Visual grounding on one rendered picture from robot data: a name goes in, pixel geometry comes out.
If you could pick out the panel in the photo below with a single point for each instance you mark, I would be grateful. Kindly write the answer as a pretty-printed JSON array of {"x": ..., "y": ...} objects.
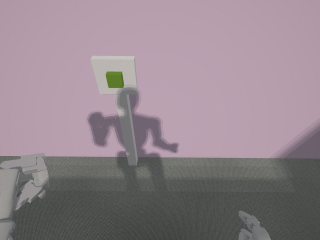
[{"x": 127, "y": 65}]

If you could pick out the button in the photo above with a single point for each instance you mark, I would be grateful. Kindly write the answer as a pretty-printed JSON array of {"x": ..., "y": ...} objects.
[{"x": 115, "y": 79}]

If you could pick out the right robot hand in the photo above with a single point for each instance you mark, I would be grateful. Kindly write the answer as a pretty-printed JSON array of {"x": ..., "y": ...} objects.
[{"x": 258, "y": 233}]

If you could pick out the robot left forearm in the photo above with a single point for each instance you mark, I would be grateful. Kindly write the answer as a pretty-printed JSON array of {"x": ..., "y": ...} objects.
[{"x": 6, "y": 229}]

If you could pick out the left robot hand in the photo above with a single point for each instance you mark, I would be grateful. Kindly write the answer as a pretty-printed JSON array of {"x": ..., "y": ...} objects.
[{"x": 31, "y": 171}]

